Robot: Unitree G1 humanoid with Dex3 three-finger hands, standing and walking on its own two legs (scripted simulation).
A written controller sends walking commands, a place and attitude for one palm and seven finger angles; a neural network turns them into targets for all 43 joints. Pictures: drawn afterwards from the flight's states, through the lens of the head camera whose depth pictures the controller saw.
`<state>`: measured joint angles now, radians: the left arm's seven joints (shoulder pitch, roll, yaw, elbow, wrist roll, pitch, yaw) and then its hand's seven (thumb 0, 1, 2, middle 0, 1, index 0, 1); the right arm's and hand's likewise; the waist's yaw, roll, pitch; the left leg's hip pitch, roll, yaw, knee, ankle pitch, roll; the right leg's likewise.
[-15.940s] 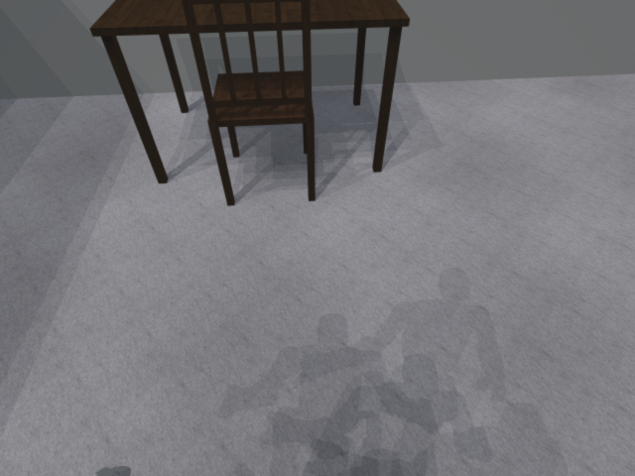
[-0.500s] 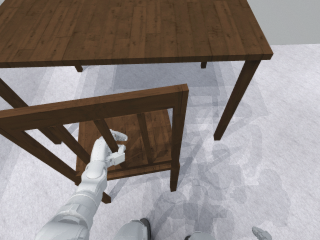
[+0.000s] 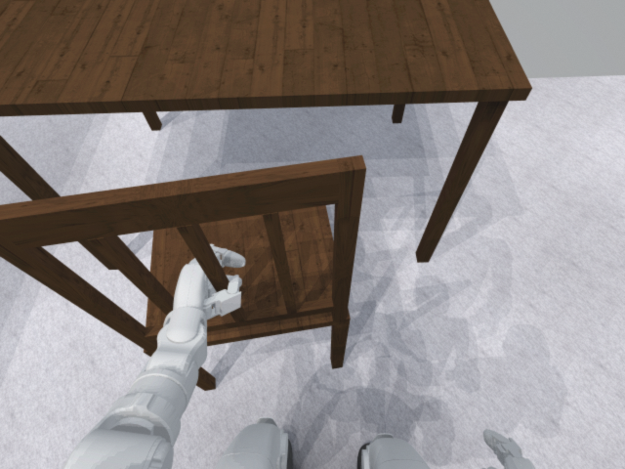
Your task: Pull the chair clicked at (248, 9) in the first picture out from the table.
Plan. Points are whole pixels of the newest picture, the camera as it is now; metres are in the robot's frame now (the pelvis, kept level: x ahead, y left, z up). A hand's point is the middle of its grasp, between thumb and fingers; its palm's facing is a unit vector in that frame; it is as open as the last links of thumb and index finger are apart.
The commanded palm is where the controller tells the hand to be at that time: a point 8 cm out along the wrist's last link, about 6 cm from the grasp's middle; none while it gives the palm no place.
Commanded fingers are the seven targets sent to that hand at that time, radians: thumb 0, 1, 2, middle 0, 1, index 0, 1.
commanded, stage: step backward, pulling the chair out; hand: left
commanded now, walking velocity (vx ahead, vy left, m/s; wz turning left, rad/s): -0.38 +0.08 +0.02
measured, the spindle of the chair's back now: (219, 279) +0.37 +0.15 -0.05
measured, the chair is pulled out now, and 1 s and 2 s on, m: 0.19 0.32 0.48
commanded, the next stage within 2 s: none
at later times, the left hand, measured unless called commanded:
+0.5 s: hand (229, 322) +0.31 +0.13 -0.06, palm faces +0.02 -0.98 -0.19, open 5.2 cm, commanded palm +0.29 +0.18 -0.06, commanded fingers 0.00 0.90 0.90 -0.50 -1.45 -0.50 -1.45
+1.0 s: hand (212, 390) +0.22 +0.14 -0.06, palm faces -0.01 -0.98 -0.18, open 5.0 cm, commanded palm +0.21 +0.19 -0.05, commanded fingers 0.00 0.90 0.90 -0.50 -1.45 -0.50 -1.45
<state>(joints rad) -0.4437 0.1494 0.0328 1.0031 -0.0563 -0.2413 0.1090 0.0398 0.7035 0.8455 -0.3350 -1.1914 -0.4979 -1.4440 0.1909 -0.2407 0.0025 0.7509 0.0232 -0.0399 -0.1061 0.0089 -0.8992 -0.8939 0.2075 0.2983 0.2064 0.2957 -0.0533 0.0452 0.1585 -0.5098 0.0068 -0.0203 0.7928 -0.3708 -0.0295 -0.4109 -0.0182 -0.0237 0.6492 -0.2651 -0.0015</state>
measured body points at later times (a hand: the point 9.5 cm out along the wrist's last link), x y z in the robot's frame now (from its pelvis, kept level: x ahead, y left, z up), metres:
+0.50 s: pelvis -0.05 +0.00 +0.00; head +0.04 -0.01 +0.44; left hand +0.30 +0.18 -0.04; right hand +0.06 -0.25 -0.13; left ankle -0.04 +0.14 -0.71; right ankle +0.03 -0.12 -0.72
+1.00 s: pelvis -0.14 +0.02 +0.00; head -0.06 +0.01 +0.45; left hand +0.21 +0.19 -0.04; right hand -0.03 -0.25 -0.12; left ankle -0.09 +0.14 -0.72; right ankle -0.05 -0.12 -0.71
